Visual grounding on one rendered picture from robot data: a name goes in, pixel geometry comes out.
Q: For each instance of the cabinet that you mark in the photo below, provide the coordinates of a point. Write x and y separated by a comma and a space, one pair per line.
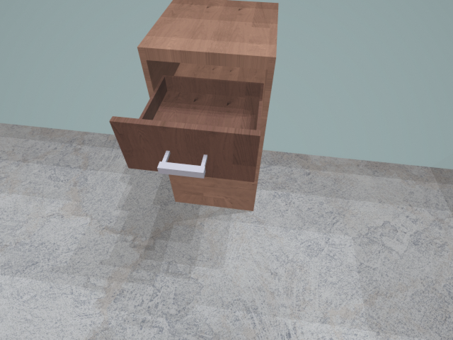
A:
214, 39

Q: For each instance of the drawer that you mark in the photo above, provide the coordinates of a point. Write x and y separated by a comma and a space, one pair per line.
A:
191, 117

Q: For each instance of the handle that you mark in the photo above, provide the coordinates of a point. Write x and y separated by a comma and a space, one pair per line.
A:
165, 167

